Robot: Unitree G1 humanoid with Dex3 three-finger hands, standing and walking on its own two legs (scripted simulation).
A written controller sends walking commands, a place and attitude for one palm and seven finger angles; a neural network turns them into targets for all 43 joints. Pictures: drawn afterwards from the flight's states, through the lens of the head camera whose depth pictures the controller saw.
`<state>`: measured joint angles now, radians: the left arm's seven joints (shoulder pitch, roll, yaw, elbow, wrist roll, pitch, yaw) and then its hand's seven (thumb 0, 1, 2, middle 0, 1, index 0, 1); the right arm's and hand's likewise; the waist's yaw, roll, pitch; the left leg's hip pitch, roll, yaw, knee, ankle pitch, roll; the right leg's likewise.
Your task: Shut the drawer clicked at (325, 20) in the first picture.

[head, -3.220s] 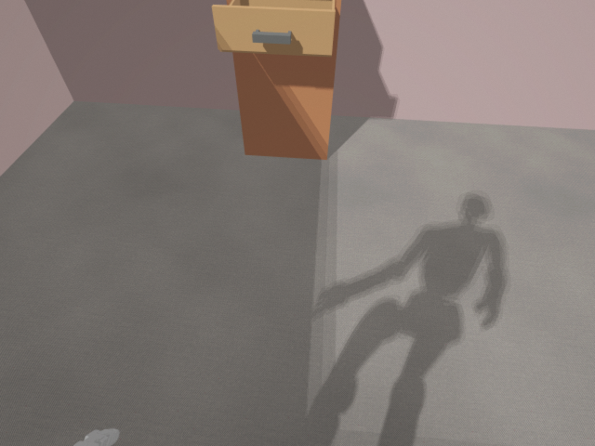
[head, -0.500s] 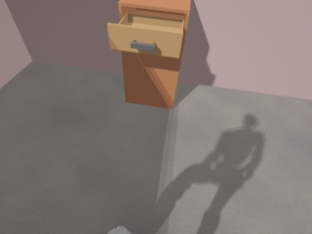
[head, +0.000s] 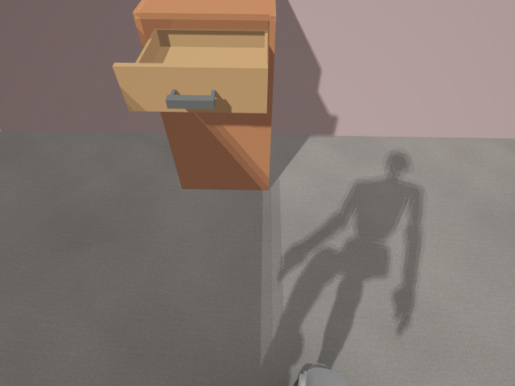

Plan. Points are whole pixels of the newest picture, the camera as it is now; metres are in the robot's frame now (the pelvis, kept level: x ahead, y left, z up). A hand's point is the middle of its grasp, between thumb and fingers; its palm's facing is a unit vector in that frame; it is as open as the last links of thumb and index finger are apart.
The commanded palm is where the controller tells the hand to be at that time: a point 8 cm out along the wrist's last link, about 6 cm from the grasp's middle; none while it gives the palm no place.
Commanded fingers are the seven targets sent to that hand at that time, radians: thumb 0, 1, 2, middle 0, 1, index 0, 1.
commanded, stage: walk to a spot facing it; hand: left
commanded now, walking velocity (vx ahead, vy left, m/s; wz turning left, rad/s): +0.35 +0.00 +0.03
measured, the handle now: (192, 97) +0.81 +0.20 +0.00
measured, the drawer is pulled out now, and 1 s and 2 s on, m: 0.30 0.30 0.30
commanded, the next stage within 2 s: take the last steps up to it in 0.24 s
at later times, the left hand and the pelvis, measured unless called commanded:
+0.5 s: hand out of the picture +0.14 +0.15 -0.18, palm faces +0.21 -0.97 -0.16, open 7.3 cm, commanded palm none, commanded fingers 0.00 0.90 0.90 -0.20 -0.30 -0.20 -0.30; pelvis +0.18 -0.02 +0.00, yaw +9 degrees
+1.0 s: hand (179, 269) +0.38 +0.18 -0.16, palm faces +0.05 -0.97 -0.22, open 7.3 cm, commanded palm none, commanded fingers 0.00 0.90 0.90 -0.20 -0.30 -0.20 -0.30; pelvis +0.32 -0.01 +0.00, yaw +3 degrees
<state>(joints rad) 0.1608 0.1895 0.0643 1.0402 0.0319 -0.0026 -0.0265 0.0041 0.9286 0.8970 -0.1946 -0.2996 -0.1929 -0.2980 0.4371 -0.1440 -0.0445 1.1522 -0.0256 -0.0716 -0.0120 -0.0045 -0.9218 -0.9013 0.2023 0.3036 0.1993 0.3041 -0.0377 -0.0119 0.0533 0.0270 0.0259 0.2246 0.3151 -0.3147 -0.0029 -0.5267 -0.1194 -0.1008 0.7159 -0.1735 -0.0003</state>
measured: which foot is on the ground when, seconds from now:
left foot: down 0.00-0.08, up 0.10-0.54, down 0.56-1.00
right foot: up 0.00-0.06, down 0.08-0.56, up 0.58-1.00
